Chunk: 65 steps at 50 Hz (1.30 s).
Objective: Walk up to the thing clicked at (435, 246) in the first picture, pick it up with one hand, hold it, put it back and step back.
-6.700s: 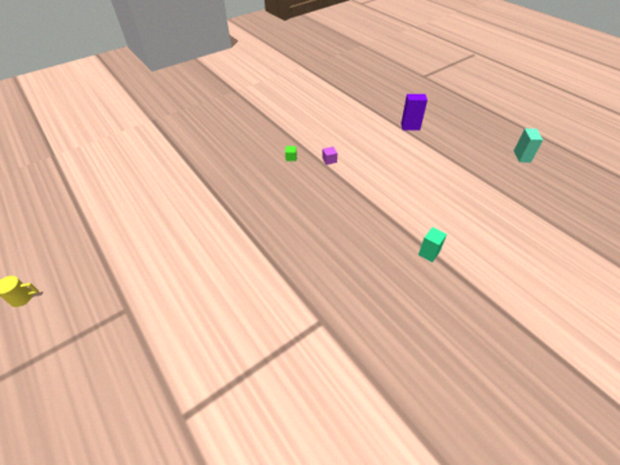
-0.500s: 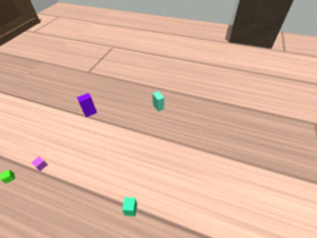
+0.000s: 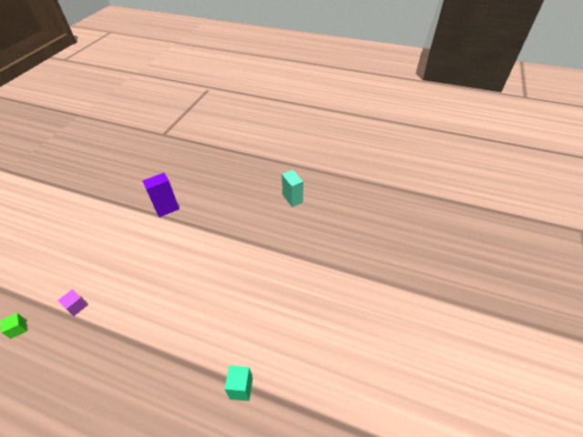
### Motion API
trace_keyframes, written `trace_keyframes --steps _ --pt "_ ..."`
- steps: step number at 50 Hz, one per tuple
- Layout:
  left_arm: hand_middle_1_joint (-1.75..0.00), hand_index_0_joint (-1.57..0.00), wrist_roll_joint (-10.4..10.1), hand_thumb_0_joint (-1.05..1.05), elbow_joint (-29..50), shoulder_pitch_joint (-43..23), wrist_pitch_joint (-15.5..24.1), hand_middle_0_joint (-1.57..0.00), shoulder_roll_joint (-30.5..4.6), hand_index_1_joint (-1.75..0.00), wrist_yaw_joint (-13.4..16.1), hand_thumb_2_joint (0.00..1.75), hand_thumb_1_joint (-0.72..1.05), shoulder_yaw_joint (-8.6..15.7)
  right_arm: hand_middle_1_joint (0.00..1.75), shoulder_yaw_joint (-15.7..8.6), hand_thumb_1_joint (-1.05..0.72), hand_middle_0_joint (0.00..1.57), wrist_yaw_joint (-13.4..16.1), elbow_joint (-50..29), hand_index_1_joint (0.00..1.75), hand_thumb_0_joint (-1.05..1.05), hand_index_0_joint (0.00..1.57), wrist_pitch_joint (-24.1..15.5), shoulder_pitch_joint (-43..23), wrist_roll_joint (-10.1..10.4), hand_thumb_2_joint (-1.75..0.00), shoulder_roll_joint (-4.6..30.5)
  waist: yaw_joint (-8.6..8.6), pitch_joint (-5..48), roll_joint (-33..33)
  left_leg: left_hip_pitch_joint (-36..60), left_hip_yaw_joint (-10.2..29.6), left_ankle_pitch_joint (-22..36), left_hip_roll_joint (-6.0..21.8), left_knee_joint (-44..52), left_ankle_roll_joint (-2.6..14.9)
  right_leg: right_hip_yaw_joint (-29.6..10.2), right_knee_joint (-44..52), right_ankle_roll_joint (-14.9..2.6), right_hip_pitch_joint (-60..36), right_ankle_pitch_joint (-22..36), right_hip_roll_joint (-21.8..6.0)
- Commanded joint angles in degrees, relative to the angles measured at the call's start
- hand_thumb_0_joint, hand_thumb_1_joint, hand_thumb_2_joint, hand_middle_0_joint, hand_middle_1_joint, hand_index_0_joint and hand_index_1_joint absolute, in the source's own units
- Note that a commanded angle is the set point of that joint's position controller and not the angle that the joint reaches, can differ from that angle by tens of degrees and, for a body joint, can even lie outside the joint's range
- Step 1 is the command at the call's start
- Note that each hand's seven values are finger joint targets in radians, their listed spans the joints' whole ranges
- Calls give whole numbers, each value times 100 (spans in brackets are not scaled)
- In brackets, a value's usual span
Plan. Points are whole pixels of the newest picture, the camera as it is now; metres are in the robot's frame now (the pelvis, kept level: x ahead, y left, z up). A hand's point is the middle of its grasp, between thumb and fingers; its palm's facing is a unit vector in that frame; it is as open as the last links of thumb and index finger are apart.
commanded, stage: stand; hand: left
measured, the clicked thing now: (239, 383) +0.40 +0.21 -0.73
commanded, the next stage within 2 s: rise first in 0.44 s
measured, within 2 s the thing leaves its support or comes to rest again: neither
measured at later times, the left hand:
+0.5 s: hand out of the picture +0.08 +0.25 -0.16, palm faces -0.02 -0.94 -0.35, open 7.4 cm
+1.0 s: hand out of the picture +0.13 +0.26 -0.19, palm faces -0.09 -0.92 -0.39, open 12.3 cm
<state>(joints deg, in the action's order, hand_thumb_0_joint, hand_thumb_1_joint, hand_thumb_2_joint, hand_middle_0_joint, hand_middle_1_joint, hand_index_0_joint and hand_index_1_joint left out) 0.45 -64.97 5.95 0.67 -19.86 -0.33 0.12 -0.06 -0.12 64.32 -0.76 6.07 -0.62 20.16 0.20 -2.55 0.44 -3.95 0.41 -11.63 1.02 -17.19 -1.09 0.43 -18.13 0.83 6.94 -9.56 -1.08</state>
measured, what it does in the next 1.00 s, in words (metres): stands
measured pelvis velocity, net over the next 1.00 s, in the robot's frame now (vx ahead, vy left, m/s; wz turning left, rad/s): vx -0.01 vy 0.01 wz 0.00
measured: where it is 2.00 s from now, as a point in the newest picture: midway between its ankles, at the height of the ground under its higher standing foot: outside the picture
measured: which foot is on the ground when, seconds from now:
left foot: down 0.00-1.00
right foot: down 0.00-1.00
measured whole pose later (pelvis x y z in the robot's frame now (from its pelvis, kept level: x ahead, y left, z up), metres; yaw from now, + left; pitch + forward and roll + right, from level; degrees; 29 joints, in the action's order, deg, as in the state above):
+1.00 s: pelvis -0.01 +0.01 -0.05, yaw +0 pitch +11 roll -1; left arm 9.5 -46.6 4.0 -8.4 -17.4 -0.7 7.5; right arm -2.2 0.4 38.4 -3.6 13.7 1.4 14.2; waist -1.4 3.5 0.7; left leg -34.5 0.6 -24.2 0.8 -47.5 -0.2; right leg -0.1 -45.4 1.5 36.2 -20.3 -1.3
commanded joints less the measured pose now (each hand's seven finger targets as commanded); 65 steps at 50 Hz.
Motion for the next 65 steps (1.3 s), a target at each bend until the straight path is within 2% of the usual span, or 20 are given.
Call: trace_keyframes --steps 1,26,27,28,29,30,31,33,35,36,37,38,41,44,46,48,52,57,59,65 --pt "-30 -20 5 0 339 -175 110 -20 -1241 -30 90 90 90 207 30 -226 -90 20 60 -331 30 0 20 -81 -162 17 -90 1217 -21 410 -3 -138 406 860 644 260 172 -456 224 -170 -208 884 -646" --pt "-30 -20 -6 0 353 -142 105 -20 -1255 -30 102 90 90 217 30 -215 -90 20 75 -321 30 0 20 -94 -43 8 -90 1218 -20 449 3 -44 381 1260 684 220 196 -454 108 -196 -293 1286 -678" --pt "-22 -12 -5 0 354 -104 110 -12 -1240 -22 97 82 82 205 30 -213 -90 20 70 -321 30 0 20 -103 -74 16 -90 1224 4 426 14 -49 388 1248 671 238 186 -442 136 -172 -267 1278 -663" --pt "-30 -20 -263 0 2364 -2115 637 -20 -252 -30 171 90 79 246 30 21 -98 20 177 -1908 30 0 20 -365 -20 377 -92 225 -682 42 -58 -846 -254 401 -122 -272 160 90 -206 -88 996 615 80" --pt "-38 -22 -221 0 1853 -2697 535 -23 -595 -38 199 88 71 368 30 -8 -93 20 228 -1599 30 0 20 -349 279 388 -91 390 -484 227 -189 -872 -263 217 -157 -346 190 120 -216 -61 697 352 43" --pt "-46 -16 -106 0 749 -1674 286 -17 -1032 -46 216 90 63 683 30 -64 -87 20 257 -1535 30 0 20 -282 397 367 -90 552 -392 37 -496 -1177 -258 -27 -191 -470 224 173 -248 -86 802 14 83" --pt "-54 -15 -37 0 540 -1294 203 -15 -1046 -54 117 88 55 767 30 -165 -85 20 236 -1702 30 0 20 -237 446 347 -89 555 -193 102 -370 -1359 -277 51 -169 -650 196 188 -425 -124 868 -28 87" --pt "-70 -13 222 0 973 -1672 237 -12 -1515 -70 16 89 39 1031 30 -351 -88 20 285 -1898 30 0 20 -285 647 265 -90 582 -143 1025 -282 -1362 -249 417 -192 -1030 190 110 -819 -106 806 424 48" --pt "-86 -17 521 0 579 -622 90 -13 -1295 -86 -132 86 23 1134 30 -467 -94 20 226 -2085 30 0 20 -314 833 166 -91 536 -14 1453 -57 -1655 -210 813 -248 -1436 140 106 -1285 -146 810 814 37" --pt "-94 -17 625 0 754 -318 32 -13 -1348 -91 -159 86 15 1241 30 -515 -96 20 204 -2257 30 0 20 -328 833 167 -91 548 163 1721 121 -1657 -199 1020 -265 -1556 100 122 -1430 -179 742 910 54" --pt "-96 -18 680 0 1097 -237 -39 -14 -1288 -92 -150 86 7 1253 30 -541 -96 20 195 -2438 30 0 20 -322 811 181 -91 500 209 1986 348 -1567 -219 1138 -301 -1577 72 80 -1453 -194 626 1008 39" --pt "-97 -21 708 0 1444 -331 -144 -17 -1295 -93 -113 85 -1 1250 30 -537 -99 20 194 -2598 30 0 20 -314 758 207 -92 479 215 2056 381 -1542 -192 1149 -288 -1540 48 106 -1456 -203 643 954 66" --pt "-93 -23 867 0 1620 -513 -581 -21 -939 -91 -35 87 -25 968 30 -489 -100 20 164 -2938 30 0 20 -307 507 253 -92 420 55 1434 182 -2016 -106 741 -203 -1674 37 196 -1538 -210 1199 439 128" --pt "-94 -24 833 0 1966 -412 -829 -23 -807 -93 35 85 -45 935 30 -494 -98 20 117 -3185 30 0 20 -379 482 235 -92 359 -9 1259 -36 -2555 -73 63 -163 -2009 72 235 -1801 -179 1789 -243 173" --pt "-96 -25 872 0 2291 -449 -844 -23 -697 -94 59 83 -46 890 30 -511 -98 20 96 -3261 30 0 20 -471 549 219 -92 326 -68 1411 -64 -2753 -61 -151 -140 -2287 80 248 -2137 -175 2154 -433 187" --pt "-96 -25 984 0 2640 -458 -783 -24 -801 -94 67 83 -46 1016 30 -545 -98 20 78 -3386 30 0 20 -558 609 205 -92 329 -85 1630 -109 -3006 -12 -240 -116 -2626 92 252 -2500 -175 2432 -521 176" --pt "-101 -18 1166 0 3640 -90 -672 -17 -869 -100 113 89 -52 1080 30 -584 -95 20 126 -3608 30 0 20 -717 663 167 -92 259 -96 2271 261 -3156 -2 115 -89 -3221 68 176 -3165 -195 2853 -252 122" --pt "-104 -13 1357 0 4326 614 -927 -12 -886 -104 156 93 -55 1099 30 -592 -94 20 183 -3777 30 0 20 -785 619 161 -91 247 -54 2272 445 -3375 89 139 -50 -3418 40 177 -3449 -205 3152 -308 112" --pt "-104 -12 1357 0 4477 795 -1084 -11 -775 -104 123 93 -54 998 30 -581 -92 20 180 -3855 30 0 20 -812 597 155 -91 258 -150 2151 301 -3513 165 30 -22 -3477 47 209 -3520 -180 3263 -391 135" --pt "-105 -11 1723 0 4184 17 -1079 -10 -722 -104 146 90 -49 795 30 -510 -89 20 205 -3912 30 0 20 -1022 509 92 -90 211 -420 1815 78 -4556 91 -700 -60 -4287 154 153 -4032 -173 4234 -855 86"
